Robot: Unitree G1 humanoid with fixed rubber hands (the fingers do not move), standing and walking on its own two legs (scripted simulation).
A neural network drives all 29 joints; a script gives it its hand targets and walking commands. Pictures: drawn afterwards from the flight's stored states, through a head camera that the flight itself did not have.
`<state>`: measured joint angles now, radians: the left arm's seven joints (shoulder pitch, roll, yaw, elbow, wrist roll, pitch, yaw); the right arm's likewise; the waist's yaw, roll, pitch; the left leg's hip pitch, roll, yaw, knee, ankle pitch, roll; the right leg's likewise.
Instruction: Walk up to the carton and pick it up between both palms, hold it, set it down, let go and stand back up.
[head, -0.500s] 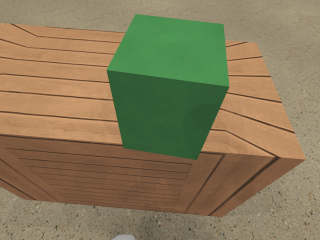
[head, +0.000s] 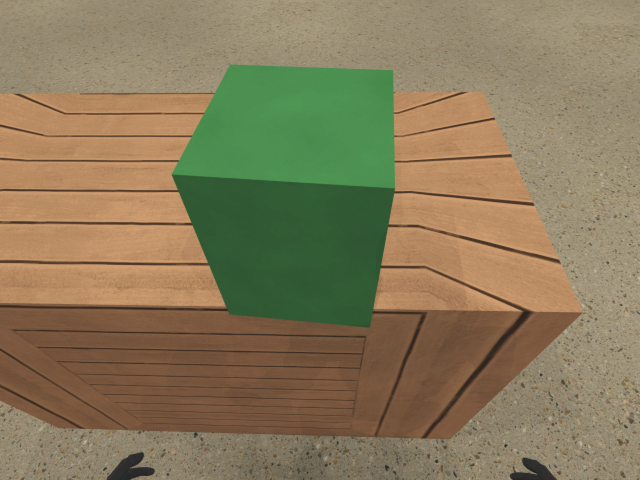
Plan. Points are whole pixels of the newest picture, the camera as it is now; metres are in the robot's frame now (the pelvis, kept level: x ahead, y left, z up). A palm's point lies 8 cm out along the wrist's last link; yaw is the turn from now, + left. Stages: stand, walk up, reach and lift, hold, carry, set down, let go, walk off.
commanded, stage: walk up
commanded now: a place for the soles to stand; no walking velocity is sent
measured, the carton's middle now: (303, 203) +0.42 +0.04 +0.11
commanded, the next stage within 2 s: reach and lift in 0.46 s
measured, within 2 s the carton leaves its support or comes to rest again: neither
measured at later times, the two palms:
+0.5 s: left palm out of the picture +0.09 +0.28 -0.13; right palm out of the picture +0.06 -0.29 -0.12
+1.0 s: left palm out of the picture +0.13 +0.27 -0.09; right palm out of the picture +0.11 -0.24 -0.08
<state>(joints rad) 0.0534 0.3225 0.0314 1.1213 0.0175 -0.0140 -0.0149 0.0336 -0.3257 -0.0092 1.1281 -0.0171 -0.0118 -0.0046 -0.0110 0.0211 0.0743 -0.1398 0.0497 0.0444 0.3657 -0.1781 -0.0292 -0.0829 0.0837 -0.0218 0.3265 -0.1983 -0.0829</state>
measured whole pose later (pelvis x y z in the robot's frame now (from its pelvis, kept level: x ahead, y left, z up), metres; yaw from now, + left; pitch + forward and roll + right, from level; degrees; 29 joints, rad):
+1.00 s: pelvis -0.02 +0.02 -0.01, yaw -2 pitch -4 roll +1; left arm 0.25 0.28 0.02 0.23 0.02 0.57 0.01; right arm 0.22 -0.26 -0.06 0.58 0.04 0.10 0.06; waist 0.01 -0.06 0.12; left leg -0.18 0.02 0.09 0.50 -0.24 0.01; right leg -0.17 0.04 -0.01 0.53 -0.28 -0.05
